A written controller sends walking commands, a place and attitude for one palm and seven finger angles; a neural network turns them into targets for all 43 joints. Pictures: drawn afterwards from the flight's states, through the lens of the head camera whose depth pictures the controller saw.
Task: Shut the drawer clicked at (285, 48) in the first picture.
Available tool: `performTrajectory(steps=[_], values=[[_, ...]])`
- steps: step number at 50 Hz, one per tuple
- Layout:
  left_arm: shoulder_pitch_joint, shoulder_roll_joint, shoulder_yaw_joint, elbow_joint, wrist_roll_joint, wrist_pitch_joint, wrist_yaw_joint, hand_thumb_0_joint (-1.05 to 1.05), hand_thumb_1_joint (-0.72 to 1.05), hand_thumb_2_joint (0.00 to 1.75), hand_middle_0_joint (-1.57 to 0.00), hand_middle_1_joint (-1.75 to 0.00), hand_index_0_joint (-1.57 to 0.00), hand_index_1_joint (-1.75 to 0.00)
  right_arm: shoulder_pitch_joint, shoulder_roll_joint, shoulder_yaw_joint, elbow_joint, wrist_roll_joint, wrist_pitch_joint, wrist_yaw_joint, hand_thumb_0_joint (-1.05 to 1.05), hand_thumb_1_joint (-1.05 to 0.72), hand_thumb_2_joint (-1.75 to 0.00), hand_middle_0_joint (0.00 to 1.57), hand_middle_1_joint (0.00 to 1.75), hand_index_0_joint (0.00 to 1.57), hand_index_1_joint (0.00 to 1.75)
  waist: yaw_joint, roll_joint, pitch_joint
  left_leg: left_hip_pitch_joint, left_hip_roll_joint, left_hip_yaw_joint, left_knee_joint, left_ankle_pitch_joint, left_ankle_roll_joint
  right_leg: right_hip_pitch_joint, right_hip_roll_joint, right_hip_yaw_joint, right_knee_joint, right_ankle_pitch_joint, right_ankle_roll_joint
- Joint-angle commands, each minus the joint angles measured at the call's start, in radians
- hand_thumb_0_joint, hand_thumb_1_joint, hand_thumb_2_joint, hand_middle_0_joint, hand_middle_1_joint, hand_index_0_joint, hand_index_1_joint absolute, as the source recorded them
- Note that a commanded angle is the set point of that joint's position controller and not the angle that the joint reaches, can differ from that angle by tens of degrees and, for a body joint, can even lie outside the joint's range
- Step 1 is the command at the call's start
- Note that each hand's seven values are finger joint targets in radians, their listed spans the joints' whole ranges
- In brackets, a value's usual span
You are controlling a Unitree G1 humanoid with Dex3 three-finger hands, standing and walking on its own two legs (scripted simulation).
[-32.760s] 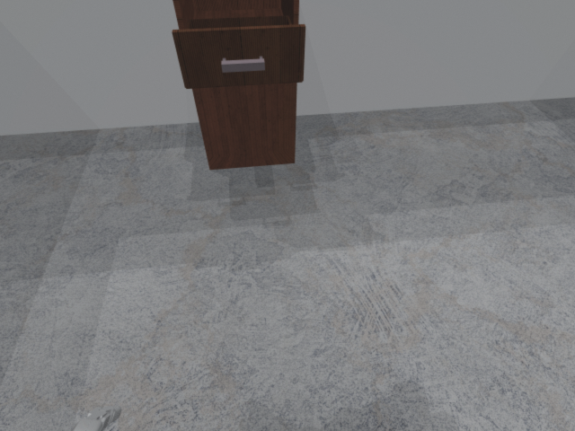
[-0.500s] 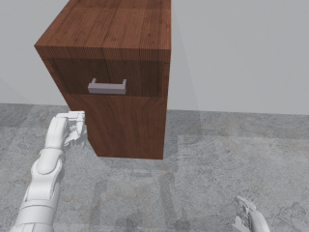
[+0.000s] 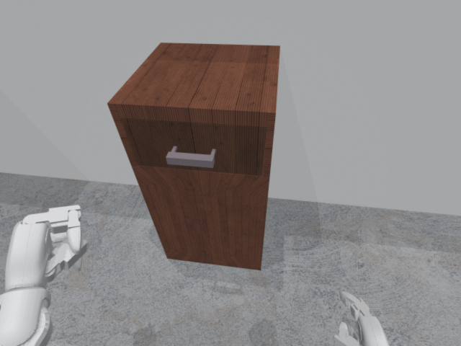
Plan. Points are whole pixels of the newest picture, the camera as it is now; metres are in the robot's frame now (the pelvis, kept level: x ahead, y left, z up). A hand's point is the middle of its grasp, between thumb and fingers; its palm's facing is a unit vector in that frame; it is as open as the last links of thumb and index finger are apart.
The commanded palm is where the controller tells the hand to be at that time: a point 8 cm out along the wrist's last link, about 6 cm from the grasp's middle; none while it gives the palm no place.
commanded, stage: draw the hand back to the body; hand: left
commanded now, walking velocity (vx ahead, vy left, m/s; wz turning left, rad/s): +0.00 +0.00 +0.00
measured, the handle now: (192, 155) +0.62 +0.19 -0.05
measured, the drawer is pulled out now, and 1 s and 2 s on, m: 0.00 0.00 0.00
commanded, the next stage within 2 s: step back with the hand held close in 0.28 s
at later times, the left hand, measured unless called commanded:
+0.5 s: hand (50, 258) +0.17 +0.24 +0.17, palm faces +0.42 -0.79 -0.44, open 3.3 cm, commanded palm +0.11 +0.28 +0.18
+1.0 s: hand (17, 307) +0.11 +0.26 +0.16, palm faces +0.40 -0.77 -0.50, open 3.3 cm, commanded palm +0.06 +0.29 +0.18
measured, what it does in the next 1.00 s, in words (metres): shifts its weight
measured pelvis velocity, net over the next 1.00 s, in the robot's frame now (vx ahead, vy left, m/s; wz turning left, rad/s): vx -0.08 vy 0.01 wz -0.01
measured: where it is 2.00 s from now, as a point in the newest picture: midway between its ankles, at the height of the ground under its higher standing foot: outside the picture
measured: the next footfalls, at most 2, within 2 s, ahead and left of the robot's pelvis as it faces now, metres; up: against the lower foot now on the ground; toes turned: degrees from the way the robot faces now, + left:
right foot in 1.76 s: -0.25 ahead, -0.10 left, +0.00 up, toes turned -1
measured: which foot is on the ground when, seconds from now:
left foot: down 0.00-1.00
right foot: down 0.00-1.00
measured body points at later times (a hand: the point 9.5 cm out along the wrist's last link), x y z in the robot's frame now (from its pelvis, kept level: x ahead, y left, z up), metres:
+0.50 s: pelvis -0.02 +0.00 +0.00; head -0.04 -0.02 +0.45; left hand +0.14 +0.28 +0.20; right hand +0.16 -0.22 -0.08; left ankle -0.05 +0.11 -0.74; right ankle +0.01 -0.14 -0.74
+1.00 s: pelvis -0.08 +0.01 -0.01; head -0.07 +0.00 +0.44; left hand +0.09 +0.30 +0.19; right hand +0.11 -0.22 -0.09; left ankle -0.05 +0.11 -0.74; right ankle +0.01 -0.14 -0.74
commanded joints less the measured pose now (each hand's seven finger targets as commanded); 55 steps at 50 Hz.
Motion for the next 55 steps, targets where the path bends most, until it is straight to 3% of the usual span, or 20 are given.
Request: performTrajectory(steps=[1, 5, 9, 12, 15, 18, 20, 21, 22, 23, 26, 28, 32, 36, 37, 40, 47, 50, 52, 55], values=[[-0.016, 0.189, 0.145, -0.354, -0.002, -0.083, 0.019, 0.0, 0.9, 0.9, -1.4, -1.6, -1.4, -1.6, -0.116, -0.09, -0.047, -0.158, -0.003, -0.093, -0.008, 0.0, -0.9, -0.9, 0.2, 0.3, 0.2, 0.3, 0.004, 0.006, -0.096, -0.065, 0.0, 0.003, -0.079, 0.357, 0.01, 0.116, 0.037, -0.01, -0.029, 0.237, -0.048], [0.073, 0.192, 0.181, -0.387, -0.001, -0.09, 0.018, 0.0, 0.9, 0.9, -1.4, -1.6, -1.4, -1.6, -0.117, -0.09, -0.053, -0.155, 0.0, -0.106, -0.012, 0.0, -0.9, -0.9, 0.2, 0.3, 0.2, 0.3, 0.011, -0.022, -0.039, -0.079, 0.006, 0.003, -0.084, 0.311, 0.009, 0.092, 0.043, -0.007, -0.04, 0.197, -0.048], [0.02, 0.14, 0.139, -0.276, 0.002, -0.079, 0.019, 0.0, 0.9, 0.9, -1.4, -1.6, -1.4, -1.6, -0.11, -0.1, -0.056, -0.134, 0.003, -0.101, -0.025, 0.0, -0.9, -0.9, 0.2, 0.3, 0.2, 0.3, -0.012, -0.072, 0.087, -0.111, 0.008, 0.002, -0.102, 0.153, 0.019, 0.007, 0.04, 0.0, -0.085, 0.034, -0.045], [-0.019, 0.168, 0.153, -0.304, 0.012, -0.092, 0.026, 0.0, 0.9, 0.9, -1.4, -1.6, -1.4, -1.6, -0.11, -0.104, -0.058, -0.134, -0.001, -0.109, -0.032, 0.0, -0.9, -0.9, 0.2, 0.3, 0.2, 0.3, -0.004, -0.027, 0.041, -0.092, 0.0, -0.003, -0.108, 0.136, 0.021, 0.027, 0.038, 0.005, -0.081, 0.018, -0.047], [0.006, 0.182, 0.165, -0.36, 0.015, -0.105, 0.035, 0.0, 0.9, 0.9, -1.4, -1.6, -1.4, -1.6, -0.11, -0.097, -0.056, -0.137, -0.009, -0.128, -0.031, 0.0, -0.9, -0.9, 0.2, 0.3, 0.2, 0.3, 0.012, -0.006, -0.066, -0.066, -0.005, -0.003, -0.101, 0.197, 0.022, 0.094, 0.031, 0.006, -0.058, 0.086, -0.048], [0.023, 0.195, 0.17, -0.398, 0.016, -0.106, 0.039, 0.0, 0.9, 0.9, -1.4, -1.6, -1.4, -1.6, -0.114, -0.094, -0.051, -0.136, -0.013, -0.147, -0.029, 0.0, -0.9, -0.9, 0.2, 0.3, 0.2, 0.3, 0.017, 0.025, -0.086, -0.064, -0.007, -0.006, -0.098, 0.245, 0.015, 0.124, 0.032, 0.009, -0.051, 0.144, -0.05], [0.038, 0.192, 0.176, -0.389, 0.017, -0.104, 0.041, 0.0, 0.9, 0.9, -1.4, -1.6, -1.4, -1.6, -0.113, -0.092, -0.052, -0.129, -0.013, -0.15, -0.027, 0.0, -0.9, -0.9, 0.2, 0.3, 0.2, 0.3, 0.017, 0.008, -0.066, -0.07, -0.006, -0.003, -0.096, 0.27, 0.013, 0.123, 0.035, 0.006, -0.052, 0.169, -0.05], [-0.068, 0.288, 0.304, -0.43, 0.009, -0.154, 0.044, 0.0, 0.9, 0.9, -1.4, -1.6, -1.4, -1.6, -0.113, -0.115, -0.053, -0.159, -0.011, -0.115, -0.023, 0.0, -0.9, -0.9, 0.2, 0.3, 0.2, 0.3, -0.038, -0.037, 0.062, -0.168, 0.001, 0.003, -0.078, 0.172, 0.033, 0.001, -0.011, 0.116, -0.112, 0.197, -0.052], [-0.065, 0.298, 0.322, -0.387, 0.015, -0.172, 0.042, 0.0, 0.9, 0.9, -1.4, -1.6, -1.4, -1.6, -0.112, -0.099, -0.053, -0.147, -0.012, -0.097, -0.028, 0.0, -0.9, -0.9, 0.2, 0.3, 0.2, 0.3, -0.035, -0.057, 0.077, -0.179, -0.007, -0.014, -0.075, 0.125, 0.033, -0.021, -0.029, 0.12, -0.138, 0.157, -0.057], [0.055, 0.207, 0.253, -0.28, 0.018, -0.161, 0.035, 0.0, 0.9, 0.9, -1.4, -1.6, -1.4, -1.6, -0.118, -0.095, -0.06, -0.133, -0.012, -0.081, -0.029, 0.0, -0.9, -0.9, 0.2, 0.3, 0.2, 0.3, -0.041, -0.083, 0.097, -0.162, -0.002, -0.014, -0.074, 0.152, 0.031, -0.051, -0.031, 0.111, -0.147, 0.158, -0.057], [0.117, 0.153, 0.203, -0.278, 0.015, -0.173, 0.024, 0.0, 0.9, 0.9, -1.4, -1.6, -1.4, -1.6, -0.112, -0.114, -0.077, -0.139, -0.015, -0.048, -0.016, 0.0, -0.9, -0.9, 0.2, 0.3, 0.2, 0.3, -0.051, -0.051, 0.005, -0.148, 0.012, -0.005, -0.086, 0.22, 0.028, -0.012, -0.027, 0.085, -0.115, 0.2, -0.046], [0.169, 0.154, 0.207, -0.276, 0.015, -0.184, 0.024, 0.0, 0.9, 0.9, -1.4, -1.6, -1.4, -1.6, -0.121, -0.112, -0.083, -0.147, -0.014, -0.034, -0.015, 0.0, -0.9, -0.9, 0.2, 0.3, 0.2, 0.3, -0.047, -0.035, -0.059, -0.15, 0.018, -0.005, -0.102, 0.266, 0.03, 0.029, -0.022, 0.059, -0.082, 0.245, -0.038], [0.227, 0.22, 0.267, -0.374, 0.011, -0.2, 0.038, 0.0, 0.9, 0.9, -1.4, -1.6, -1.4, -1.6, -0.138, -0.116, -0.097, -0.18, -0.008, -0.011, -0.015, 0.0, -0.9, -0.9, 0.2, 0.3, 0.2, 0.3, -0.034, -0.032, -0.197, -0.175, 0.021, -0.016, -0.092, 0.353, 0.029, 0.123, -0.02, 0.047, -0.014, 0.369, -0.029], [0.249, 0.243, 0.288, -0.427, 0.008, -0.206, 0.047, 0.0, 0.9, 0.9, -1.4, -1.6, -1.4, -1.6, -0.137, -0.113, -0.105, -0.207, 0.0, 0.003, -0.021, 0.0, -0.9, -0.9, 0.2, 0.3, 0.2, 0.3, -0.033, -0.035, -0.214, -0.221, 0.029, -0.029, -0.081, 0.384, 0.026, 0.134, -0.012, 0.043, 0.047, 0.442, -0.021], [0.237, 0.249, 0.29, -0.444, 0.008, -0.207, 0.047, 0.0, 0.9, 0.9, -1.4, -1.6, -1.4, -1.6, -0.141, -0.118, -0.104, -0.209, -0.002, 0.005, -0.026, 0.0, -0.9, -0.9, 0.2, 0.3, 0.2, 0.3, -0.033, -0.002, -0.203, -0.238, 0.03, -0.037, -0.09, 0.378, 0.028, 0.132, -0.007, 0.042, 0.057, 0.433, -0.019], [0.225, 0.225, 0.272, -0.413, 0.015, -0.21, 0.049, 0.0, 0.9, 0.9, -1.4, -1.6, -1.4, -1.6, -0.134, -0.12, -0.107, -0.205, 0.0, 0.002, -0.032, 0.0, -0.9, -0.9, 0.2, 0.3, 0.2, 0.3, -0.039, 0.005, -0.137, -0.298, 0.048, -0.046, -0.117, 0.303, 0.042, 0.106, 0.01, 0.036, 0.085, 0.367, -0.008], [0.141, 0.193, 0.239, -0.358, 0.039, -0.224, 0.053, 0.0, 0.9, 0.9, -1.4, -1.6, -1.4, -1.6, -0.13, -0.132, -0.106, -0.2, 0.004, -0.015, -0.035, 0.0, -0.9, -0.9, 0.2, 0.3, 0.2, 0.3, -0.052, -0.011, -0.009, -0.57, 0.067, -0.075, -0.176, -0.182, 0.088, 0.134, 0.008, 0.083, 0.1, 0.135, -0.007], [0.131, 0.202, 0.24, -0.368, 0.047, -0.233, 0.057, 0.0, 0.9, 0.9, -1.4, -1.6, -1.4, -1.6, -0.111, -0.124, -0.106, -0.196, 0.004, -0.023, -0.03, 0.0, -0.9, -0.9, 0.2, 0.3, 0.2, 0.3, -0.055, -0.116, -0.013, -0.514, 0.027, -0.05, -0.081, -0.214, 0.078, 0.033, -0.024, 0.142, -0.015, -0.01, -0.02], [0.118, 0.232, 0.258, -0.406, 0.047, -0.24, 0.062, 0.0, 0.9, 0.9, -1.4, -1.6, -1.4, -1.6, -0.104, -0.122, -0.106, -0.193, -0.005, -0.023, -0.028, 0.0, -0.9, -0.9, 0.2, 0.3, 0.2, 0.3, -0.06, -0.148, -0.036, -0.441, 0.004, -0.043, -0.021, -0.19, 0.065, -0.046, -0.052, 0.177, -0.094, -0.116, -0.039], [0.139, 0.224, 0.247, -0.442, 0.039, -0.253, 0.07, 0.0, 0.9, 0.9, -1.4, -1.6, -1.4, -1.6, -0.091, -0.118, -0.1, -0.188, -0.007, -0.028, -0.026, 0.0, -0.9, -0.9, 0.2, 0.3, 0.2, 0.3, -0.067, -0.116, -0.068, -0.331, -0.001, -0.04, 0.011, -0.138, 0.053, -0.146, -0.069, 0.155, -0.12, -0.177, -0.046]])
